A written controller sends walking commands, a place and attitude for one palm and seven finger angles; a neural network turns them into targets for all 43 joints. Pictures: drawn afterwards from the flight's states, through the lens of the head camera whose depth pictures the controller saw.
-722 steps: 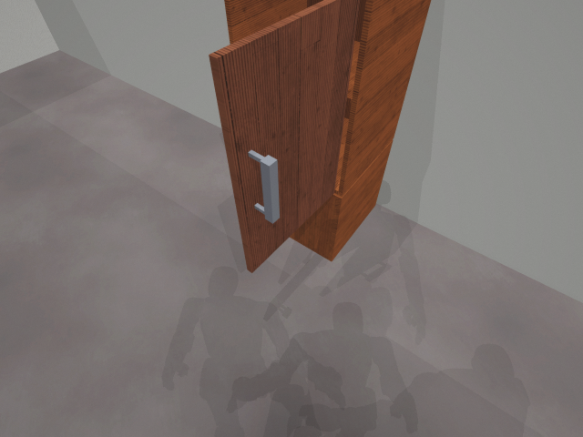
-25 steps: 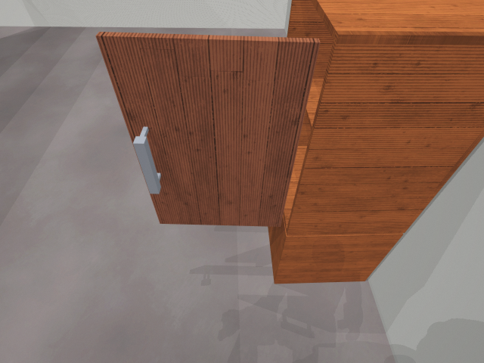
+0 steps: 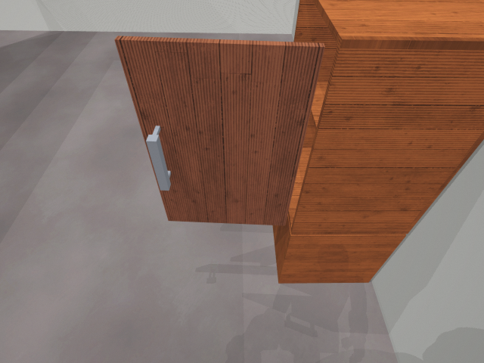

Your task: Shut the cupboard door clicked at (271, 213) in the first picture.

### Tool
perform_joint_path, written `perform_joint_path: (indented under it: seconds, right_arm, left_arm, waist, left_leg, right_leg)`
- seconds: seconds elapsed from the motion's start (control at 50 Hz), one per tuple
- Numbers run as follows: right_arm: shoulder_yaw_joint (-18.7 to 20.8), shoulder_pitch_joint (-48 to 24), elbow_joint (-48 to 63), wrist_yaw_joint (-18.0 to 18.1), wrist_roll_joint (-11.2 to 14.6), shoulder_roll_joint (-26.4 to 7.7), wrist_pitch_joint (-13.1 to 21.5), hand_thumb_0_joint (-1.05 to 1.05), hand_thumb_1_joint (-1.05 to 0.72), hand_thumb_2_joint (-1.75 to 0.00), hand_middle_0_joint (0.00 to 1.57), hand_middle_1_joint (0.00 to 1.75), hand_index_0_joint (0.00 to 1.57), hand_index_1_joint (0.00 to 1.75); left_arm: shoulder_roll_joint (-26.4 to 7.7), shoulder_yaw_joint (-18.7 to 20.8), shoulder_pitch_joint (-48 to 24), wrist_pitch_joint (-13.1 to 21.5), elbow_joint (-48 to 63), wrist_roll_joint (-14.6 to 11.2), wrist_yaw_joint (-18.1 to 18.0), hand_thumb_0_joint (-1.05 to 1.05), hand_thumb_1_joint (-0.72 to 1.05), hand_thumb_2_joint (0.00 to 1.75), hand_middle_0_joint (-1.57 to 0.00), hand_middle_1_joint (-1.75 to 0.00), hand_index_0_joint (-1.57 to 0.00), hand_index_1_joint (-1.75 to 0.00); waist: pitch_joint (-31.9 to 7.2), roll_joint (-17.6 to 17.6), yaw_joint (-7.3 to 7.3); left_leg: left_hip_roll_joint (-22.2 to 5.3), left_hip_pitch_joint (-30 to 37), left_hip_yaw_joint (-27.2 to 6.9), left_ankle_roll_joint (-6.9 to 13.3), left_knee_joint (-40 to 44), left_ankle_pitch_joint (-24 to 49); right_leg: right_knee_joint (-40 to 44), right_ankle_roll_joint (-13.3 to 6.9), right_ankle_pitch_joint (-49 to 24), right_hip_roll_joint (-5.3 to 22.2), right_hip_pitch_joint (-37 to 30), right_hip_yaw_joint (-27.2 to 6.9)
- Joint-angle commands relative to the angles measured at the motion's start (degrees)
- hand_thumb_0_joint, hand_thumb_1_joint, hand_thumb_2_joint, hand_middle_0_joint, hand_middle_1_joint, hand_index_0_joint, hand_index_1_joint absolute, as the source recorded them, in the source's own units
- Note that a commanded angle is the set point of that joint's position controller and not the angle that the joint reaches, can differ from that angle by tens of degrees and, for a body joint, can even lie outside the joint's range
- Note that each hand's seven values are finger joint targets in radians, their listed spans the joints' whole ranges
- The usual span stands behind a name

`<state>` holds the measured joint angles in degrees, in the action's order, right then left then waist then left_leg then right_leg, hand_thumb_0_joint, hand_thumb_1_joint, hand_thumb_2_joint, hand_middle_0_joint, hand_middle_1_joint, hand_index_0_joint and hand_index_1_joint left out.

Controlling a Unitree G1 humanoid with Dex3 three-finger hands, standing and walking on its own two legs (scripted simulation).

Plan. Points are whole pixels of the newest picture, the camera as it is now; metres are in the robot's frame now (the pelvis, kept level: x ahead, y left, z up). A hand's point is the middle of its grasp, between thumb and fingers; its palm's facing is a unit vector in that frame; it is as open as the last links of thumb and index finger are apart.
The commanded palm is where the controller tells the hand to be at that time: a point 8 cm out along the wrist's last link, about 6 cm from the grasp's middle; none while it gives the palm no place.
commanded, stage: look again from close up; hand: left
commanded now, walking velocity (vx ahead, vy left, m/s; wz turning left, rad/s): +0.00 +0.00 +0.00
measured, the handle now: (161, 159) +0.57 +0.24 -0.03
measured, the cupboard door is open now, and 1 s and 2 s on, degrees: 87 87 87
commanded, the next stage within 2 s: shuffle to correct the standing spot in 0.50 s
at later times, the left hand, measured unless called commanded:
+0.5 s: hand out of the picture +0.04 +0.15 -0.17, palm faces +0.01 -0.98 -0.21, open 7.3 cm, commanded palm none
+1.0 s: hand out of the picture +0.04 +0.16 -0.18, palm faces +0.04 -0.99 -0.15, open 7.4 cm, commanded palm none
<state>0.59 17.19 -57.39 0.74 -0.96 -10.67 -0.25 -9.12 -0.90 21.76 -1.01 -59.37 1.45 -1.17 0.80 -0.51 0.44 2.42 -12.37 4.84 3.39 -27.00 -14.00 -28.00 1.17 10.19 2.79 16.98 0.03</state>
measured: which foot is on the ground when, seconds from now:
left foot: down 0.00-1.00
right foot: down 0.00-1.00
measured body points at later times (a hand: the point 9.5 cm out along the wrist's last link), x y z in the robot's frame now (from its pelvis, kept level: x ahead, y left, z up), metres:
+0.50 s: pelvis +0.03 -0.02 +0.01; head +0.03 -0.03 +0.46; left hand +0.04 +0.20 -0.15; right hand +0.03 -0.24 -0.16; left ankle +0.01 +0.08 -0.74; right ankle +0.05 -0.14 -0.74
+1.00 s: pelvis +0.07 -0.01 +0.00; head +0.08 +0.01 +0.45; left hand +0.04 +0.21 -0.17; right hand +0.03 -0.24 -0.15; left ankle +0.01 +0.08 -0.74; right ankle +0.05 -0.13 -0.72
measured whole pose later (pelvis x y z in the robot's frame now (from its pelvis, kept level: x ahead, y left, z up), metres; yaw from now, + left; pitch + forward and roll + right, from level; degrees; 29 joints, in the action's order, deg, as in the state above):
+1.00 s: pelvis +0.07 -0.01 +0.00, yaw -1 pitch +0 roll +0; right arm -0.1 22.3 -62.6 1.6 -1.5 -8.7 2.0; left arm -9.0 1.1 21.6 -0.8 -61.4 1.7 -1.0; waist 0.1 -2.4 0.6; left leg 1.4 -6.9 4.7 2.9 -27.3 -20.6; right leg -39.1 -2.6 23.7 1.9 16.5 2.5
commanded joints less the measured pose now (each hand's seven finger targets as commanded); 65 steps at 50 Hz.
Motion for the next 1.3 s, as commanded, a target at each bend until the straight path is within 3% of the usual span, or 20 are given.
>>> perform_joint_path:
  seconds: [0.0,0.36,0.58,0.64,0.72,0.8,0.86,0.9,0.92,0.96,0.98,1.02,1.06,1.08,1.1,1.12,1.14,1.18,1.22,1.28]
  right_arm:
    - [0.6,1.2,1.6,0.3,0.3,-5.8,1.9,0.0,-0.9,-0.9,0.2,0.3,0.2,0.3]
    - [-0.4,3.0,-4.2,0.8,0.4,-3.9,2.3,0.0,-0.9,-0.9,0.2,0.3,0.2,0.3]
    - [-0.4,1.9,-5.3,0.8,0.4,-3.8,2.1,0.0,-0.9,-0.9,0.2,0.3,0.2,0.3]
    - [-0.4,3.0,-5.6,0.6,0.2,-3.8,1.6,0.0,-0.9,-0.9,0.2,0.3,0.2,0.3]
    - [-0.2,3.8,-4.7,0.1,-0.4,-3.5,0.8,0.0,-0.9,-0.9,0.2,0.3,0.2,0.3]
    - [-0.2,5.6,-4.1,0.1,-0.3,-2.7,1.1,0.0,-0.9,-0.9,0.2,0.3,0.2,0.3]
    - [-0.1,9.1,-4.8,0.2,-0.3,-3.3,1.9,0.0,-0.9,-0.9,0.2,0.3,0.2,0.3]
    - [0.5,11.9,-5.5,0.6,-0.4,-6.1,2.4,0.0,-0.9,-0.9,0.2,0.3,0.2,0.3]
    - [0.6,13.3,-5.6,0.9,-0.4,-6.5,2.5,0.0,-0.9,-0.9,0.2,0.3,0.2,0.3]
    - [-0.1,14.6,-5.7,1.3,-0.6,-5.2,2.9,0.0,-0.9,-0.9,0.2,0.3,0.2,0.3]
    - [-0.3,14.2,-5.5,1.3,-0.7,-5.0,3.1,0.0,-0.9,-0.9,0.2,0.3,0.2,0.3]
    - [-0.3,12.2,-4.8,1.4,-0.8,-5.6,3.2,0.0,-0.9,-0.9,0.2,0.3,0.2,0.3]
    - [-0.3,8.9,-4.0,1.4,-0.1,-6.1,3.3,0.0,-0.9,-0.9,0.2,0.3,0.2,0.3]
    - [-0.1,7.9,-3.3,1.2,0.5,-5.9,3.5,0.0,-0.9,-0.9,0.2,0.3,0.2,0.3]
    - [0.0,7.6,-2.2,0.8,0.9,-4.3,3.7,0.0,-0.9,-0.9,0.2,0.3,0.2,0.3]
    - [0.3,6.2,-1.1,0.7,0.5,-3.1,3.5,0.0,-0.9,-0.9,0.2,0.3,0.2,0.3]
    - [0.7,5.4,-0.7,1.1,0.3,-3.9,2.7,0.0,-0.9,-0.9,0.2,0.3,0.2,0.3]
    - [0.5,3.0,-1.2,0.8,0.5,-0.9,1.6,0.0,-0.9,-0.9,0.2,0.3,0.2,0.3]
    - [0.4,5.0,-2.0,0.2,0.7,1.6,0.7,0.0,-0.9,-0.9,0.2,0.3,0.2,0.3]
    - [0.5,9.2,-3.9,0.1,0.7,3.4,0.5,0.0,-0.9,-0.9,0.2,0.3,0.2,0.3]
  left_arm:
    - [-6.2,1.3,0.1,2.1,2.5,-0.4,-0.5,0.0,0.9,0.9,-0.2,-0.3,-0.2,-0.3]
    - [-5.6,0.9,-2.4,2.6,0.2,-1.0,-1.0,0.0,0.9,0.9,-0.2,-0.3,-0.2,-0.3]
    - [-5.8,1.0,-2.4,2.6,-0.3,-1.0,-1.0,0.0,0.9,0.9,-0.2,-0.3,-0.2,-0.3]
    - [-6.3,1.4,-1.7,2.5,-0.3,-0.7,-0.8,0.0,0.9,0.9,-0.2,-0.3,-0.2,-0.3]
    - [-8.0,2.8,-0.1,1.9,0.3,-0.4,-0.5,0.0,0.9,0.9,-0.2,-0.3,-0.2,-0.3]
    - [-8.6,4.0,0.7,1.9,1.2,-0.4,-0.5,0.0,0.9,0.9,-0.2,-0.3,-0.2,-0.3]
    - [-6.7,3.9,-0.7,1.9,2.0,-0.4,-0.2,0.0,0.9,0.9,-0.2,-0.3,-0.2,-0.3]
    - [-3.5,3.2,-2.0,2.0,2.9,0.0,0.1,0.0,0.9,0.9,-0.2,-0.3,-0.2,-0.3]
    - [-2.6,2.7,-4.0,2.3,3.8,0.3,0.1,0.0,0.9,0.9,-0.2,-0.3,-0.2,-0.3]
    - [-2.6,2.6,-6.6,2.8,4.9,0.1,0.1,0.0,0.9,0.9,-0.2,-0.3,-0.2,-0.3]
    - [-2.3,2.6,-7.0,3.1,4.9,-0.1,0.3,0.0,0.9,0.9,-0.2,-0.3,-0.2,-0.3]
    - [-1.4,2.7,-6.2,3.2,4.5,-0.4,0.7,0.0,0.9,0.9,-0.2,-0.3,-0.2,-0.3]
    - [-1.3,3.2,-0.8,3.3,2.9,-0.4,1.0,0.0,0.9,0.9,-0.2,-0.3,-0.2,-0.3]
    - [-3.2,3.8,4.5,3.7,1.2,-0.4,0.8,0.0,0.9,0.9,-0.2,-0.3,-0.2,-0.3]
    - [-7.7,4.8,10.1,4.1,-0.6,-0.2,0.2,0.0,0.9,0.9,-0.2,-0.3,-0.2,-0.3]
    - [-11.2,5.5,12.6,4.0,-1.5,-0.6,-0.1,0.0,0.9,0.9,-0.2,-0.3,-0.2,-0.3]
    - [-10.8,5.7,11.2,3.6,-0.9,-0.8,-0.8,0.0,0.9,0.9,-0.2,-0.3,-0.2,-0.3]
    - [-7.6,4.7,2.2,3.0,1.3,-0.3,-1.5,0.0,0.9,0.9,-0.2,-0.3,-0.2,-0.3]
    - [-6.7,4.2,-3.1,2.5,3.2,0.2,-1.4,0.0,0.9,0.9,-0.2,-0.3,-0.2,-0.3]
    - [-8.2,4.5,-5.5,1.8,4.1,-0.3,-1.2,0.0,0.9,0.9,-0.2,-0.3,-0.2,-0.3]
  waist:
    - [2.7,0.7,-0.41]
    - [1.5,-1.1,-0.4]
    - [2.4,-0.1,-0.31]
    - [2.7,-0.8,-0.13]
    - [6.0,-4.5,0.4]
    - [5.8,-6.5,0.11]
    - [6.5,1.7,-1.22]
    - [6.3,11.7,-2.13]
    - [7.8,14.0,-2.65]
    - [8.2,10.8,-2.97]
    - [7.4,8.4,-2.64]
    - [5.1,7.1,-1.3]
    - [2.2,4.3,2.15]
    - [-0.4,0.7,4.56]
    - [-3.7,-9.3,6.13]
    - [-3.0,-14.8,6.18]
    - [-2.2,-6.8,5.52]
    - [5.2,-8.5,2.4]
    - [5.5,-10.1,-0.37]
    - [2.7,-6.6,-2.44]
  left_leg:
    - [-7.5,-5.4,-9.9,-0.7,10.6,-8.2]
    - [-7.8,-1.1,-7.2,-1.7,8.6,5.2]
    - [-7.9,0.1,-6.6,-2.0,9.0,4.8]
    - [-6.8,-0.8,-5.4,-2.0,8.0,-3.3]
    - [-3.8,-5.2,-3.0,-2.1,3.2,-10.7]
    - [-3.1,-4.6,-1.8,-1.9,-0.4,-8.4]
    - [-5.7,-0.5,-4.8,-0.9,5.8,-6.6]
    - [-13.4,3.6,-14.3,2.9,12.0,-4.8]
    - [-16.4,7.0,-17.8,5.5,13.3,2.8]
    - [-18.9,12.4,-19.1,9.6,11.1,20.7]
    - [-18.6,13.2,-17.4,10.0,9.3,27.4]
    - [-16.2,11.6,-12.5,8.7,7.0,32.8]
    - [-12.0,4.8,-7.4,5.2,1.7,29.0]
    - [-9.0,-2.2,-4.5,2.9,-4.2,22.6]
    - [-3.8,-14.0,-0.9,0.1,-13.5,6.2]
    - [-0.7,-21.1,1.5,-2.0,-26.3,-18.8]
    - [-3.4,-21.3,-3.6,-2.5,-31.9,-21.4]
    - [-6.6,-18.7,-6.0,-2.8,-31.5,-18.5]
    - [-5.9,-10.4,-3.6,-3.4,-21.8,-15.0]
    - [-2.9,1.5,1.6,-4.9,-4.7,4.7]
  right_leg:
    - [5.4,-3.2,3.9,2.4,-2.9,-5.1]
    - [6.3,-3.3,-5.9,3.2,-7.3,-4.7]
    - [7.5,-3.4,-5.4,3.2,-7.0,-4.8]
    - [8.6,-4.1,5.1,3.2,-6.6,-5.6]
    - [12.9,-6.2,21.9,5.9,-3.8,-10.9]
    - [14.2,-8.4,23.5,8.5,-2.7,-13.6]
    - [6.4,-7.1,16.9,4.2,0.5,-6.7]
    - [-6.7,-4.9,11.2,-1.7,5.4,2.8]
    - [-12.1,-4.1,14.0,-2.7,10.8,5.3]
    - [-19.0,-4.0,20.0,-1.0,17.3,4.0]
    - [-18.6,-4.2,20.5,-0.2,16.5,4.0]
    - [-13.0,-4.1,17.1,-0.2,10.2,5.6]
    - [-1.9,-4.0,4.7,-1.2,-3.7,7.1]
    - [0.8,-5.1,-2.3,1.2,-15.2,3.5]
    - [3.8,-9.4,-7.8,12.2,-26.3,-11.9]
    - [10.9,-16.4,-14.7,24.0,-27.3,-24.6]
    - [11.6,-19.8,-16.3,26.2,-24.1,-24.9]
    - [11.6,-17.4,-16.4,21.9,-9.8,-16.3]
    - [10.0,-13.1,-18.7,16.2,-2.0,-4.9]
    - [3.1,-8.0,-12.0,10.1,3.2,2.0]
